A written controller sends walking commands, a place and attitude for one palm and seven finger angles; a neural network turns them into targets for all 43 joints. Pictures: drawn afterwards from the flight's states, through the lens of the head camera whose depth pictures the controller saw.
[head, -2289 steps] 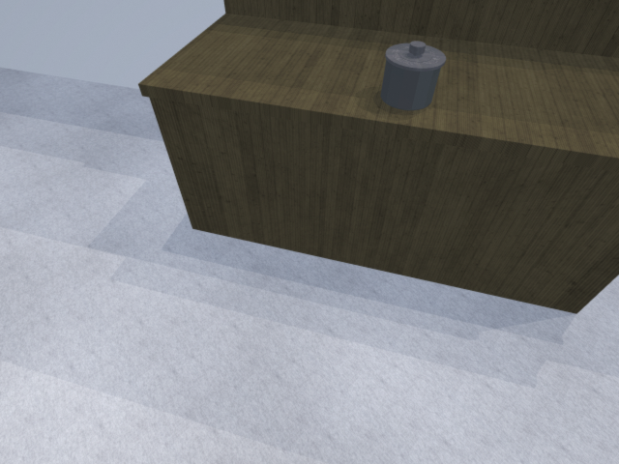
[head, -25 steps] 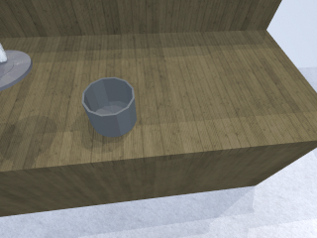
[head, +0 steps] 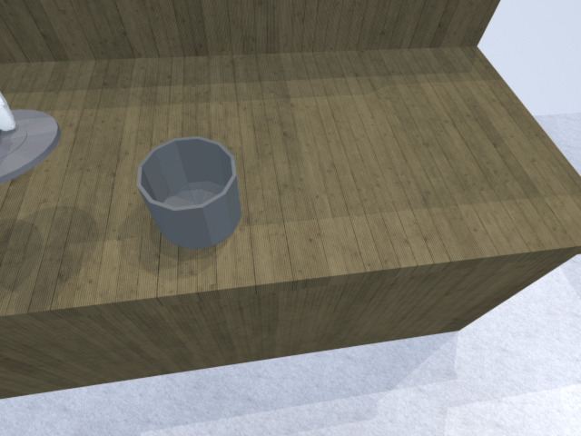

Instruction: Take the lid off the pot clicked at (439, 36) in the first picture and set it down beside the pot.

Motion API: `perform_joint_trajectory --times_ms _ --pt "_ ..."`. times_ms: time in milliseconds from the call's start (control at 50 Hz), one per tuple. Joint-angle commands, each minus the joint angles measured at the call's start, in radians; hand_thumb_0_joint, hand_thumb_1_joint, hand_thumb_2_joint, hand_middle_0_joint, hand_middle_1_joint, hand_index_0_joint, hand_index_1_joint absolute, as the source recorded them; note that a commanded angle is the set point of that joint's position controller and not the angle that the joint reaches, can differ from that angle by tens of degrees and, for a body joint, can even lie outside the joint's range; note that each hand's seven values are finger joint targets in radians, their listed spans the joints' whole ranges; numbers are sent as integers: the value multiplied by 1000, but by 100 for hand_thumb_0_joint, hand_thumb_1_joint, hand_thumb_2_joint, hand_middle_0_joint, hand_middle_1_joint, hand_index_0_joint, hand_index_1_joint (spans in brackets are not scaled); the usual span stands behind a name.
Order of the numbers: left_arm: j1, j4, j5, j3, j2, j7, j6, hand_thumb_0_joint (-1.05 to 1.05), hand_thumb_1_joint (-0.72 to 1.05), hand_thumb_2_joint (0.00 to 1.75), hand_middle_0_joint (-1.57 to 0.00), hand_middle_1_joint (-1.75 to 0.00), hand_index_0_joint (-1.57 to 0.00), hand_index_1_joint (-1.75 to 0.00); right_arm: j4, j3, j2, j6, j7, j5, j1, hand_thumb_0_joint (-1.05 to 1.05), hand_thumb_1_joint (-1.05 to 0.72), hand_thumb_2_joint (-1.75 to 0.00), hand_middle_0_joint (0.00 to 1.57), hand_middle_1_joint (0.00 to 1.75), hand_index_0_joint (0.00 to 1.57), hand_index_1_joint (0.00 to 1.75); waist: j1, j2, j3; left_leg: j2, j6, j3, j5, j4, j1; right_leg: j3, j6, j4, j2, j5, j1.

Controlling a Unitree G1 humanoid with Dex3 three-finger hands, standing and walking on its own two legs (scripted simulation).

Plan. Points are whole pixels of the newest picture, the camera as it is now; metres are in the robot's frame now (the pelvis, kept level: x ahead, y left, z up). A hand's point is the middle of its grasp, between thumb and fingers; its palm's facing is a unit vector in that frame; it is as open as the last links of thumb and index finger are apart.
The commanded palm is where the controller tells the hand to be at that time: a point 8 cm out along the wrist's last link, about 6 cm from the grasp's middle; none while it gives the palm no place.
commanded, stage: lower the lid onto the table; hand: left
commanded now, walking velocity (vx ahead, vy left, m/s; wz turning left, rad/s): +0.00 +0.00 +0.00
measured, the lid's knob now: out of the picture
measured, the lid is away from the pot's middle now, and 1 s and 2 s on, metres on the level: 0.23 0.24 0.25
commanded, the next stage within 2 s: none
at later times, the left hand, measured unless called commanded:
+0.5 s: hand out of the picture +0.44 +0.38 +0.13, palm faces -0.44 -0.17 -0.88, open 7.3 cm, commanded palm +0.48 +0.37 +0.20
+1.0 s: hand out of the picture +0.44 +0.37 +0.10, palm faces -0.46 -0.16 -0.87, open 7.3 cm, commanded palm +0.49 +0.38 +0.17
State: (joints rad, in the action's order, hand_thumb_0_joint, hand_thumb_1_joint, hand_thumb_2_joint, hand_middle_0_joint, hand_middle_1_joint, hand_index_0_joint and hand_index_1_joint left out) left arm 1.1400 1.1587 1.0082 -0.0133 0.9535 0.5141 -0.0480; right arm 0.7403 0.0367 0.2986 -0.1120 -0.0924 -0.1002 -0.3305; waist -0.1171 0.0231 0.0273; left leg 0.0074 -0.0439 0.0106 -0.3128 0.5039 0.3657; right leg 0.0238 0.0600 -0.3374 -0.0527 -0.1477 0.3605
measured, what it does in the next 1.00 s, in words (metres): stands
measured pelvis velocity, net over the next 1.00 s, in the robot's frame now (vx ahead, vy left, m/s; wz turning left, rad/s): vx -0.01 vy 0.01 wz -0.02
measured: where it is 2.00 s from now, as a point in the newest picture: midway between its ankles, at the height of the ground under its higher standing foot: outside the picture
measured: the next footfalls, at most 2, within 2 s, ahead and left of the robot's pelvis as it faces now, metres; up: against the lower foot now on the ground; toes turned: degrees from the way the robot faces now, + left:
none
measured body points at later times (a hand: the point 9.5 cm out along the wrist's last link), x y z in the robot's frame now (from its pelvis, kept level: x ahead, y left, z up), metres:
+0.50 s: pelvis +0.00 +0.00 +0.00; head +0.08 +0.02 +0.44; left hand +0.46 +0.38 +0.18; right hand +0.01 -0.28 -0.12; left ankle -0.05 +0.09 -0.74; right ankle +0.00 -0.18 -0.74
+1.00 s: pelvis -0.01 +0.01 -0.01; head +0.08 +0.04 +0.43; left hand +0.46 +0.38 +0.15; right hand +0.00 -0.27 -0.12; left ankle -0.05 +0.09 -0.74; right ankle +0.00 -0.17 -0.74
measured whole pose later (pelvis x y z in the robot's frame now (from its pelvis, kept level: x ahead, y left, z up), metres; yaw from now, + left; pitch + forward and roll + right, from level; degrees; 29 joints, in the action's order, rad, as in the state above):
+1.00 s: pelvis -0.01 +0.01 -0.01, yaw -1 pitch +13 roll -3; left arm 1.05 1.20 1.02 0.02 0.95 0.45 -0.16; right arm 0.73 0.04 0.29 -0.12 -0.11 -0.10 -0.34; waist -0.14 0.02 0.05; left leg 0.01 -0.06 0.02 -0.36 0.62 0.48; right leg 0.01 0.05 -0.43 -0.05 -0.18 0.48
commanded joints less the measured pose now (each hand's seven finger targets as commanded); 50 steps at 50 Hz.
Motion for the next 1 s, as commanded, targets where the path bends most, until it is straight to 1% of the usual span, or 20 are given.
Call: perform_joint_trajectory --times_ms 0,40,80,120,160,200,240,280,380,500,560,580,620,660,700,740,820,880,900,980 --pt "541 -278 -7 98 386 -68 -21 0 68 87 -124 -116 -86 -107 -61 -60 192 24 -14 8 -75 0 -90 -90 20 30 20 30 5 191 441 -3 -29 -18 650 0 -266 49 -84 -49 77 329 -141" --pt "528 -245 -5 57 331 -67 -19 0 68 87 -124 -116 -86 -107 -58 -60 185 21 -15 7 -82 0 -90 -90 20 30 20 30 -7 204 426 -6 -30 -14 628 3 -260 52 -81 -48 83 314 -121" --pt "502 -203 -5 67 349 -67 -20 0 68 87 -124 -116 -86 -107 -57 -55 190 18 -16 3 -83 0 -90 -90 20 30 20 30 -7 167 393 -9 -31 -10 572 0 -216 53 -82 -52 84 296 -123" --pt "538 -273 -3 98 390 -72 -32 0 68 87 -124 -116 -86 -107 -60 -60 192 16 -16 9 -84 0 -90 -90 20 30 20 30 0 207 453 -7 -32 -15 616 8 -249 48 -82 -61 81 320 -140" --pt "519 -251 -2 98 386 -75 -37 0 68 87 -124 -116 -86 -107 -60 -59 188 17 -21 7 -88 0 -90 -90 20 30 20 30 -4 195 448 -7 -33 -13 624 17 -247 50 -80 -63 83 325 -133" --pt "500 -254 -3 150 450 -81 -51 0 68 87 -124 -116 -86 -107 -64 -59 195 15 -22 8 -84 0 -90 -90 20 30 20 30 8 167 470 -9 -35 -14 640 23 -229 45 -81 -75 78 352 -159" --pt "479 -216 -4 107 391 -79 -46 0 68 87 -124 -116 -86 -107 -61 -59 188 9 -20 6 -91 0 -90 -90 20 30 20 30 -4 183 441 -8 -33 -12 639 27 -230 52 -77 -73 83 335 -121" --pt "451 -173 -2 101 393 -79 -43 0 68 87 -124 -116 -86 -107 -59 -56 193 8 -20 2 -91 0 -90 -90 20 30 20 30 -7 149 403 -11 -36 -2 570 27 -189 52 -77 -75 84 313 -114" --pt "489 -226 -6 90 387 -80 -53 0 68 87 -124 -116 -86 -107 -58 -59 192 6 -25 1 -100 0 -90 -90 20 30 20 30 -14 196 439 -7 -35 -7 591 40 -219 51 -79 -83 86 298 -85" --pt "480 -281 -18 112 381 -84 -79 0 68 87 -124 -116 -86 -107 -51 -67 189 10 -27 9 -106 0 -90 -90 20 30 20 30 -7 248 486 5 -24 -29 758 67 -296 57 -81 -94 89 324 -38" --pt "420 -195 -20 115 382 -84 -74 0 68 87 -124 -116 -86 -107 -46 -62 193 -1 -24 5 -107 0 -90 -90 20 30 20 30 -8 162 427 -4 -31 -17 638 65 -204 57 -75 -98 88 302 -52" --pt "449 -217 -18 84 355 -82 -73 0 68 87 -124 -116 -86 -107 -45 -63 193 -2 -22 4 -103 0 -90 -90 20 30 20 30 -14 194 419 -2 -30 -14 610 59 -206 57 -79 -95 88 287 -37" --pt "460 -254 -9 86 350 -90 -81 0 68 87 -124 -116 -86 -107 -46 -66 189 -2 -20 9 -111 0 -90 -90 20 30 20 30 -10 247 443 4 -17 -30 708 68 -266 61 -84 -103 95 283 -5" --pt "445 -242 -12 109 369 -92 -87 0 68 87 -124 -116 -86 -107 -48 -65 190 -4 -22 9 -111 0 -90 -90 20 30 20 30 -7 204 456 4 -20 -32 684 74 -250 59 -81 -106 93 280 -18" --pt "454 -274 -16 120 384 -96 -98 0 68 87 -124 -116 -86 -107 -54 -67 193 -4 -24 11 -103 0 -90 -90 20 30 20 30 -5 220 477 2 -20 -30 684 74 -251 55 -85 -108 87 285 -17" --pt "464 -264 -15 97 348 -99 -99 0 68 87 -124 -116 -86 -107 -48 -68 188 -3 -24 12 -114 0 -90 -90 20 30 20 30 -10 246 457 6 -12 -39 698 76 -268 61 -84 -107 93 261 16" --pt "416 -194 -13 107 366 -111 -100 0 68 87 -124 -116 -86 -107 -49 -63 194 0 -27 10 -120 0 -90 -90 20 30 20 30 -16 166 432 0 -23 -23 597 71 -196 54 -81 -113 91 248 -5" --pt "449 -231 -5 91 356 -119 -103 0 68 87 -124 -116 -86 -107 -48 -63 191 5 -30 8 -126 0 -90 -90 20 30 20 30 -16 218 437 4 -18 -26 598 70 -217 57 -87 -113 91 235 14" --pt "438 -244 -4 131 402 -126 -111 0 68 87 -124 -116 -86 -107 -53 -64 196 7 -31 11 -123 0 -90 -90 20 30 20 30 -6 216 460 2 -18 -24 623 79 -220 51 -88 -118 88 253 -1" --pt "416 -186 -10 97 368 -126 -108 0 68 87 -124 -116 -86 -107 -52 -59 196 9 -39 6 -133 0 -90 -90 20 30 20 30 -22 186 421 0 -23 -17 545 75 -171 55 -84 -121 90 224 14"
